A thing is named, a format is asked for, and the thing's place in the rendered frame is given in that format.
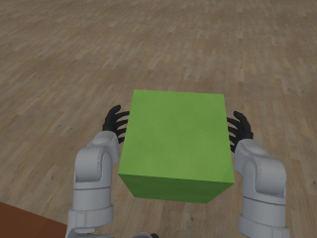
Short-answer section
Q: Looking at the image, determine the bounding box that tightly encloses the robot left hand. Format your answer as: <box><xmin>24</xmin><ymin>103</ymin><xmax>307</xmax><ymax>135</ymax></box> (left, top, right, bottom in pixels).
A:
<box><xmin>102</xmin><ymin>104</ymin><xmax>130</xmax><ymax>144</ymax></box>

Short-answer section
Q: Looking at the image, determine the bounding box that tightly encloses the carton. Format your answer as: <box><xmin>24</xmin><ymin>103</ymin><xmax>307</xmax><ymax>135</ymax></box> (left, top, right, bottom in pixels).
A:
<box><xmin>118</xmin><ymin>89</ymin><xmax>235</xmax><ymax>204</ymax></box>

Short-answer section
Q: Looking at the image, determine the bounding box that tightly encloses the left robot forearm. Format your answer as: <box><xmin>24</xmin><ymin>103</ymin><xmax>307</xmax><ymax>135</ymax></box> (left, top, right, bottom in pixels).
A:
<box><xmin>65</xmin><ymin>130</ymin><xmax>120</xmax><ymax>238</ymax></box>

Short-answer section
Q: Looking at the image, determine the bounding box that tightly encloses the robot right hand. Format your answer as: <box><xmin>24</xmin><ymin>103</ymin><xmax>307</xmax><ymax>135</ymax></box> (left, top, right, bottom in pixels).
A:
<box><xmin>226</xmin><ymin>111</ymin><xmax>254</xmax><ymax>154</ymax></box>

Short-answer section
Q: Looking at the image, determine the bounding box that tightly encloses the right robot forearm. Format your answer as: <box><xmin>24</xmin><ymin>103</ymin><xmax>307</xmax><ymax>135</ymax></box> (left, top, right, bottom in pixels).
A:
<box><xmin>233</xmin><ymin>139</ymin><xmax>290</xmax><ymax>238</ymax></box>

